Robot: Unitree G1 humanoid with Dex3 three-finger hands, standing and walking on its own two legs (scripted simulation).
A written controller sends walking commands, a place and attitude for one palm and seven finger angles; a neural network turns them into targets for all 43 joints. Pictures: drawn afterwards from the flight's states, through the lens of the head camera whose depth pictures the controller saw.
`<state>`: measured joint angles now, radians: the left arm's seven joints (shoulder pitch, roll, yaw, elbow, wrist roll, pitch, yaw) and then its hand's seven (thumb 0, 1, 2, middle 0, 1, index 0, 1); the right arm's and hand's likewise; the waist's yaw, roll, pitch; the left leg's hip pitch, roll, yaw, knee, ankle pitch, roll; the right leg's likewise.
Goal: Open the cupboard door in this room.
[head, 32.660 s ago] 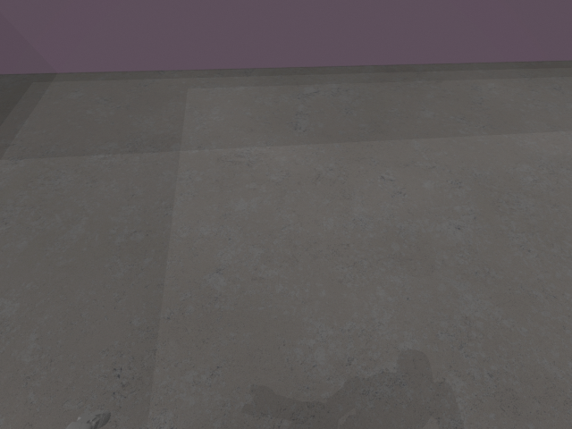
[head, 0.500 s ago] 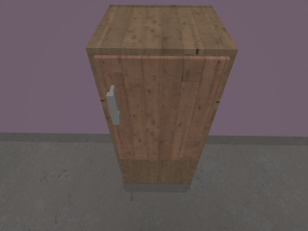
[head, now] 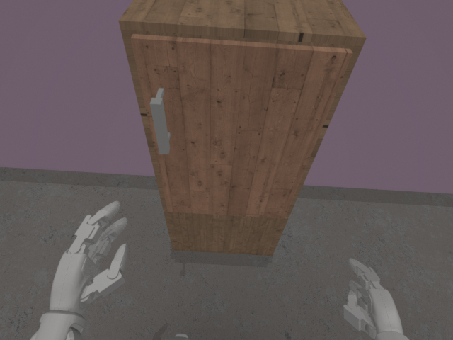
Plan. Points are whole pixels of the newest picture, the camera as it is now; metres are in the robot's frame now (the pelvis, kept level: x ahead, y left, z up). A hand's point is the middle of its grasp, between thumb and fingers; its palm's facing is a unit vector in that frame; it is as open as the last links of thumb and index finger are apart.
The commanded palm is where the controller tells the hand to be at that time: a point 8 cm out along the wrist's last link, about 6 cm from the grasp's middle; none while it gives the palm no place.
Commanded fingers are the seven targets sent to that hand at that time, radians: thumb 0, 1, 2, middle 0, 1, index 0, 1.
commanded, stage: raise the hand with hooked fingers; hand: left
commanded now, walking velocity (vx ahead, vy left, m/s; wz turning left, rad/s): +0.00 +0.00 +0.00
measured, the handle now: (162, 122) +0.54 +0.17 +0.07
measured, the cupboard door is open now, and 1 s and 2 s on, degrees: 0 0 0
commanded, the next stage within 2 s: move the hooked fingers beside the handle in 1.78 s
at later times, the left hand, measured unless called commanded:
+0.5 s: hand (89, 271) +0.22 +0.23 +0.04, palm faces +0.01 -1.00 -0.05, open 11.0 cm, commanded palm +0.19 +0.28 +0.04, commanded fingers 0.00 -0.08 0.48 -0.27 -0.93 -0.27 -0.93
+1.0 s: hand (55, 243) +0.25 +0.28 +0.07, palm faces +0.03 -1.00 -0.05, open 13.7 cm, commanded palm +0.23 +0.33 +0.08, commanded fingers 0.00 -0.50 0.30 -0.30 -1.20 -0.30 -1.20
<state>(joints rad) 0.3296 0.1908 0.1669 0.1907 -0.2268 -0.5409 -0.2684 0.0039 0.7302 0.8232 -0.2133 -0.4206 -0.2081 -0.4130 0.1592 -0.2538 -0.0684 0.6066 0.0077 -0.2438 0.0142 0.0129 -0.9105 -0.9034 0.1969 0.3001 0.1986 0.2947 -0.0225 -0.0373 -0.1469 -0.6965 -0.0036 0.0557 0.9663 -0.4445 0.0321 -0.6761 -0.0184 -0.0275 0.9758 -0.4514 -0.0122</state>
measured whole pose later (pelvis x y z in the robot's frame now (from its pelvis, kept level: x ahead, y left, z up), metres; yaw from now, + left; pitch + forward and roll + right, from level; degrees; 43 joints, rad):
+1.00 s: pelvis +0.00 +0.02 +0.01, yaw +1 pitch +9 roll -3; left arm 0.11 0.37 0.34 0.24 -0.34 -0.28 -0.43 -0.01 -0.42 0.34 -0.30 -1.15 -0.29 -1.14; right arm 0.25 -0.25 0.05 0.53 0.04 -0.22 -0.06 0.01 -0.90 -0.90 0.20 0.30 0.20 0.30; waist 0.01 0.02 -0.10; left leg -0.69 0.00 0.01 0.96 -0.43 0.05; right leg -0.61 0.00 -0.07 0.89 -0.43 0.01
